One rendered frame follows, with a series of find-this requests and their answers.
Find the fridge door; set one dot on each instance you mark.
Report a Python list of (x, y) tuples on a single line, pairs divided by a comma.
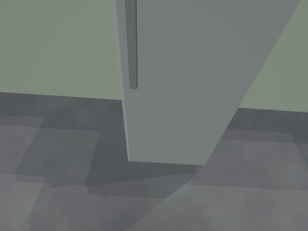
[(196, 61)]

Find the handle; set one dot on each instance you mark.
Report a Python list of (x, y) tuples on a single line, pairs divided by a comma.
[(132, 42)]

